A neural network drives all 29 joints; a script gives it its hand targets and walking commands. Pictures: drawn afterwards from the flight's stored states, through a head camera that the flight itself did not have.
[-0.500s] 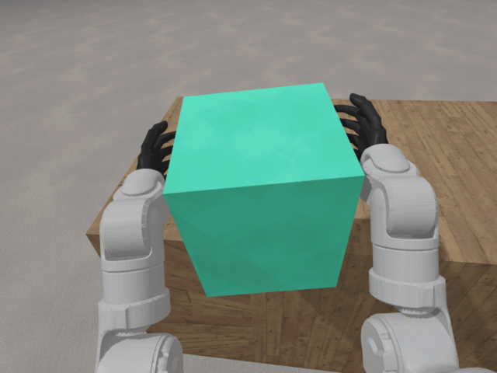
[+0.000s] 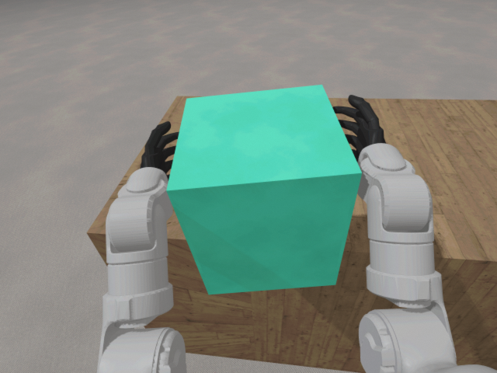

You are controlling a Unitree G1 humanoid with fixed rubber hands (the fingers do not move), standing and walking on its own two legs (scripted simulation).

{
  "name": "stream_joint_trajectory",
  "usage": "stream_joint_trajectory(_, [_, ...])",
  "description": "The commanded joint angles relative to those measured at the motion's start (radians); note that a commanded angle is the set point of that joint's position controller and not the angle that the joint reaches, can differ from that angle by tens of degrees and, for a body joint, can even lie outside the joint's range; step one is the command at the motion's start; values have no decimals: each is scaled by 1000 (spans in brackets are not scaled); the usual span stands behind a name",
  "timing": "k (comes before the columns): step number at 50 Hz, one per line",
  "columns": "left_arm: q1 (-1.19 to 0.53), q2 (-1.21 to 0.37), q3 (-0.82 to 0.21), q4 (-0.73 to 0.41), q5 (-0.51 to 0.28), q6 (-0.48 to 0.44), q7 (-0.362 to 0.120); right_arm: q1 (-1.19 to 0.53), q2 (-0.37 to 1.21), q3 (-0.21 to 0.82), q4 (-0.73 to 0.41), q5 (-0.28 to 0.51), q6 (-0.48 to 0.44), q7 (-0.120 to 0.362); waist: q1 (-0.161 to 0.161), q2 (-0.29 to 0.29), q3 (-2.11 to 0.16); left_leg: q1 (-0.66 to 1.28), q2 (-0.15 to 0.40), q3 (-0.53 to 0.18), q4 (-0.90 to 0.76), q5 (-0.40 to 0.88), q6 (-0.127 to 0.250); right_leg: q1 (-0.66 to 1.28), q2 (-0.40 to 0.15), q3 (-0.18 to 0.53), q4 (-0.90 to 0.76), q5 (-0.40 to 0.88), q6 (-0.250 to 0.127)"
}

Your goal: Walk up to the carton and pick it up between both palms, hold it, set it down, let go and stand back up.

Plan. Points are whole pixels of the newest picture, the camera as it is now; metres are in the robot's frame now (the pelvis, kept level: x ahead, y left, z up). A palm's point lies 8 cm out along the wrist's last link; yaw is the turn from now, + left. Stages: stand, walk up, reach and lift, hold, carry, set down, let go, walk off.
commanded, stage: hold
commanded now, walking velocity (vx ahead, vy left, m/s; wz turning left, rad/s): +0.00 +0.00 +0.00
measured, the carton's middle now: (262, 194) +0.34 +0.00 +0.15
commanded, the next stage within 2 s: set down in 0.66 s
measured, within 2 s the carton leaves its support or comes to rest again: neither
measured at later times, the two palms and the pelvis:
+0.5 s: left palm (158, 173) +0.34 +0.15 +0.20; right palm (365, 149) +0.35 -0.15 +0.22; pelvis +0.01 +0.00 +0.00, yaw +0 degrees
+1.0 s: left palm (175, 174) +0.37 +0.14 +0.17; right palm (364, 156) +0.37 -0.17 +0.19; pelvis +0.00 +0.00 +0.00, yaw +0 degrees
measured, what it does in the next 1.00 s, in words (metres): stands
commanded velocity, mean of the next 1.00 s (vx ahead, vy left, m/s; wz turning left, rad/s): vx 0.00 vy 0.00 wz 0.00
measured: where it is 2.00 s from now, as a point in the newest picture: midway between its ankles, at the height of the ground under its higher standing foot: outside the picture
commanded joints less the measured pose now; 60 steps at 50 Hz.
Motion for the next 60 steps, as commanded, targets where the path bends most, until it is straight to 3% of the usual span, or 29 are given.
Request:
stream_joint_trajectory(1, [-760,-403,-442,-239,-211,-115,-164,-621,464,413,-145,222,-74,168,4,-11,-362,51,-3,-30,-23,24,-28,164,13,34,15,43,55])
stream_joint_trajectory(21, [-725,-399,-431,-196,-184,-153,-162,-597,442,393,-120,199,-114,159,-2,-12,-371,66,-6,-35,-36,61,-30,182,10,38,-4,90,54])
stream_joint_trajectory(33, [-727,-419,-466,-245,-202,-165,-156,-586,453,419,-158,213,-126,155,-8,-10,-401,90,-5,-41,-45,115,-32,200,8,39,-5,153,56])
stream_joint_trajectory(34, [-718,-398,-424,-253,-175,-172,-151,-563,419,387,-138,189,-140,157,-18,6,-363,85,-8,-38,-51,74,-24,165,0,46,9,128,47])
stream_joint_trajectory(38, [-700,-367,-355,-160,-126,-207,-136,-578,348,322,-78,146,-191,159,-12,-15,-285,51,-4,-36,-48,-42,-21,91,-2,36,2,-12,39])
stream_joint_trajectory(43, [-741,-369,-329,-72,-97,-279,-129,-619,343,290,11,120,-268,168,-18,-31,-336,52,-2,-35,-22,-65,-16,53,1,35,15,-55,38])
stream_joint_trajectory(51, [-772,-427,-361,-71,-93,-372,-123,-659,422,339,19,129,-364,169,-1,-38,-534,75,2,-34,-16,110,-10,175,1,52,39,155,35])
stream_joint_trajectory(60, [-694,-437,-419,-162,-114,-375,-116,-577,447,412,-80,156,-371,140,12,-28,-594,157,-3,-32,-41,362,-12,291,-4,64,43,452,53])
